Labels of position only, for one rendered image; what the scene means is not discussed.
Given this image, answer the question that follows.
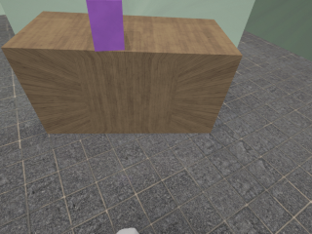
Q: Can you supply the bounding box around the carton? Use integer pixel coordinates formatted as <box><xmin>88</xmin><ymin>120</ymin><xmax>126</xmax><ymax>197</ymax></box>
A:
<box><xmin>86</xmin><ymin>0</ymin><xmax>125</xmax><ymax>52</ymax></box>

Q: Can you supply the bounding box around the pedestal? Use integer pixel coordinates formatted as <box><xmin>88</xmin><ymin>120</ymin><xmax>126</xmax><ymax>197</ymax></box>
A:
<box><xmin>1</xmin><ymin>11</ymin><xmax>243</xmax><ymax>134</ymax></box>

